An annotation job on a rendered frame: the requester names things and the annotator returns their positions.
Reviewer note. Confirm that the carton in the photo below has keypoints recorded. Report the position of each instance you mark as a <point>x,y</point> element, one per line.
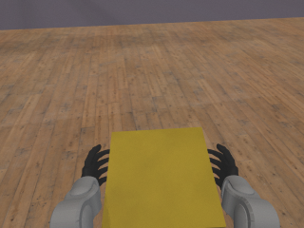
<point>161,178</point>

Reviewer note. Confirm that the robot right forearm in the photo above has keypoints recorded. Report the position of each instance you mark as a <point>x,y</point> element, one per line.
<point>244,205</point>

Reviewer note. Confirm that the robot left hand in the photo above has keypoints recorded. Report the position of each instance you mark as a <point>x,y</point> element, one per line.
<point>92,164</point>

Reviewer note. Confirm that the robot left forearm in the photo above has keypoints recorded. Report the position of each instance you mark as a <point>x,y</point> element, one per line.
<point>80,206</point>

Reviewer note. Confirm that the robot right hand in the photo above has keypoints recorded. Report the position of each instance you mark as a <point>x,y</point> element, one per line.
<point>226,164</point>

